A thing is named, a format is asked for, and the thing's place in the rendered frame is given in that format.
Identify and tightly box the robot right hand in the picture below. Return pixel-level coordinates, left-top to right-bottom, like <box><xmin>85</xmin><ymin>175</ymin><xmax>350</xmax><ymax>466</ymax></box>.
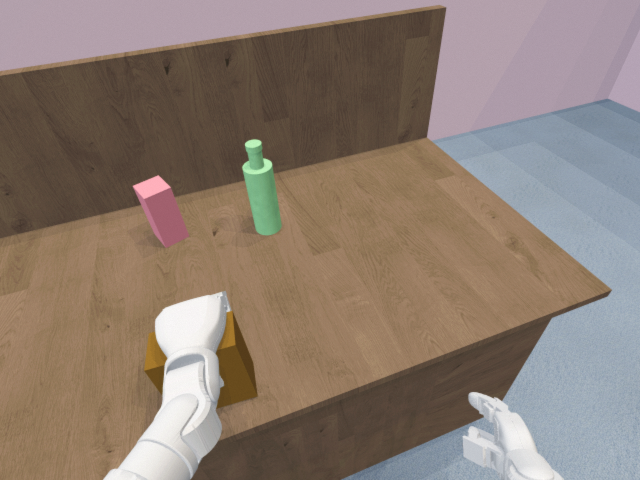
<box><xmin>463</xmin><ymin>392</ymin><xmax>538</xmax><ymax>480</ymax></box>

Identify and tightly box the table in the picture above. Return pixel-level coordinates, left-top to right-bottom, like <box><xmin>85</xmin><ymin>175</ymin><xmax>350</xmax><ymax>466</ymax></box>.
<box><xmin>0</xmin><ymin>5</ymin><xmax>612</xmax><ymax>480</ymax></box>

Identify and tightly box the robot left hand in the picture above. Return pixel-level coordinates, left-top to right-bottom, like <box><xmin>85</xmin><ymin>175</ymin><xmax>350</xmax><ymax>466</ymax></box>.
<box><xmin>155</xmin><ymin>291</ymin><xmax>232</xmax><ymax>388</ymax></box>

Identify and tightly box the robot left forearm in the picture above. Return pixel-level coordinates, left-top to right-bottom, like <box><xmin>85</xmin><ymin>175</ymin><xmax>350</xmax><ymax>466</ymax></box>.
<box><xmin>103</xmin><ymin>347</ymin><xmax>222</xmax><ymax>480</ymax></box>

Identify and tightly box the sponge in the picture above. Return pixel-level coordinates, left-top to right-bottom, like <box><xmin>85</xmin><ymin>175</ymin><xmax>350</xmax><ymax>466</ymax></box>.
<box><xmin>144</xmin><ymin>311</ymin><xmax>258</xmax><ymax>409</ymax></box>

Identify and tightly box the robot right forearm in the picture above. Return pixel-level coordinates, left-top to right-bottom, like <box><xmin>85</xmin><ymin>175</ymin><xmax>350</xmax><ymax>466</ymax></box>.
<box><xmin>503</xmin><ymin>449</ymin><xmax>564</xmax><ymax>480</ymax></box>

